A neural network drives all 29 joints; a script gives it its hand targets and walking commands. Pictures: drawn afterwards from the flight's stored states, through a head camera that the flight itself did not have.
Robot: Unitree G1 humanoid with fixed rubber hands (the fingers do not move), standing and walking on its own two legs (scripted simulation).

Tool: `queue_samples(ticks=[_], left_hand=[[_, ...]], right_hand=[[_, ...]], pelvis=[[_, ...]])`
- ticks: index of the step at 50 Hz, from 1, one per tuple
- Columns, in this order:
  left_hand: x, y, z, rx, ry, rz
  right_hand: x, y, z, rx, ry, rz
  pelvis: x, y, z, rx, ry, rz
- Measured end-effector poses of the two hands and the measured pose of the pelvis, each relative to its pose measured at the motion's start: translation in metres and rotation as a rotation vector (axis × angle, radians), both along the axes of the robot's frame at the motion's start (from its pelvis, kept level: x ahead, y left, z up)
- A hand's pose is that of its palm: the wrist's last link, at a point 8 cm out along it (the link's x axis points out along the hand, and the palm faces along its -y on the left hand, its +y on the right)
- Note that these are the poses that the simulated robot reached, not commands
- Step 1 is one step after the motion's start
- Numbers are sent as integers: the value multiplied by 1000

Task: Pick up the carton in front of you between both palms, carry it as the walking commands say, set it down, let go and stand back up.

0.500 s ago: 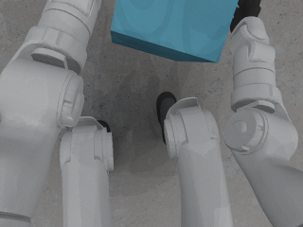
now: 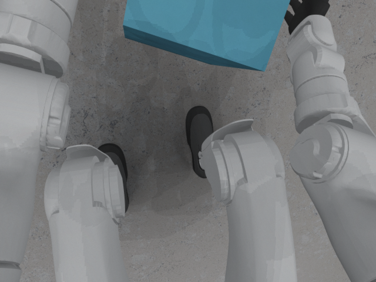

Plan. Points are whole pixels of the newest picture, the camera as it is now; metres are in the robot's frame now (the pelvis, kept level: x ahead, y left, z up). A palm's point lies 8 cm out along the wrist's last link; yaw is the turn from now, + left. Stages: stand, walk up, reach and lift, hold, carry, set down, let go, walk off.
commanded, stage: set down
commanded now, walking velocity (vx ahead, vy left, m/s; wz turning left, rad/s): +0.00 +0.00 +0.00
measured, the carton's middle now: out of the picture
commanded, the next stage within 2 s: let go in 1.12 s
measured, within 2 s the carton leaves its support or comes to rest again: neither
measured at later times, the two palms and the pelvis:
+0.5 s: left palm out of the picture +0.62 +0.06 -0.05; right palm out of the picture +0.47 -0.29 -0.06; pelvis +0.00 -0.01 +0.07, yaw +0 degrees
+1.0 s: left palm out of the picture +0.63 +0.07 +0.09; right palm out of the picture +0.48 -0.29 +0.09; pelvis +0.03 -0.01 +0.18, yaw +0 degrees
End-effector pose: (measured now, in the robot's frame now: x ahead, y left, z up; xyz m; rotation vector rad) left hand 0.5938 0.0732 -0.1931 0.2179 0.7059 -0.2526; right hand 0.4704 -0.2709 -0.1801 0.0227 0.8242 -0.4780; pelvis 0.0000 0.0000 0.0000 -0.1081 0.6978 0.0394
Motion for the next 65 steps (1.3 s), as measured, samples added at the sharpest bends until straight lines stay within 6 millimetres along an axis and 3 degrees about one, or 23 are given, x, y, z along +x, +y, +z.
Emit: queue_samples(ticks=[4, 8, 15, 25, 40, 55, 61, 65], left_hand=[[5, 6, 1, 10, -18, 2], [10, -3, 12, 1, -60, -11], [21, -15, 67, 32, -122, -14], [26, -13, 144, 30, -50, 13], [32, -2, 222, 20, -71, -3], [31, 2, 317, 19, -58, -2], [24, 7, 346, 20, -48, 21], [5, 14, 358, 29, -48, 66]], right_hand=[[1, -13, -1, -12, -24, -4], [9, -17, 9, -9, -79, -10], [17, -10, 52, 18, -175, -24], [3, -19, 123, 21, -175, -49], [10, -16, 210, -3, -184, -39], [3, -19, 305, 3, -194, -48], [0, -15, 332, 1, -183, -10], [-9, -6, 347, -4, -163, 65]], pelvis=[[0, -5, -1, 6, 6, -2], [-2, -10, 0, 14, 3, -8], [-4, -14, 14, 36, -3, -35], [-1, -14, 65, 60, 60, -52], [16, -12, 130, 57, 139, -47], [33, -7, 210, 59, 137, -45], [38, -9, 240, 69, 127, -42], [44, -13, 259, 78, 109, -37]])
